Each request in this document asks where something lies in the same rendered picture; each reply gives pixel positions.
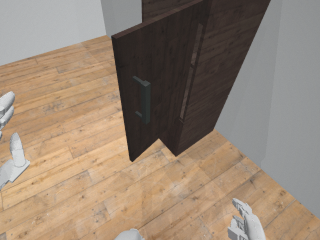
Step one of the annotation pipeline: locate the handle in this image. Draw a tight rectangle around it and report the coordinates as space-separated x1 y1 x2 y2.
132 76 151 124

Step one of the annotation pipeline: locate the robot right hand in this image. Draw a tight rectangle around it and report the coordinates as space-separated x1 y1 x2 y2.
227 198 266 240

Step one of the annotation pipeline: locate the robot left hand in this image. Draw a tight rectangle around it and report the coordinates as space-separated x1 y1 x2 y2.
0 91 30 191

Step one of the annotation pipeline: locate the cupboard door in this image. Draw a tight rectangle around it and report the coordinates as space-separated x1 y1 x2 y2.
111 0 204 162

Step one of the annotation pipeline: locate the left robot thigh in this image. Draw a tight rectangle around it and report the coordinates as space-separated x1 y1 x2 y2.
114 230 145 240

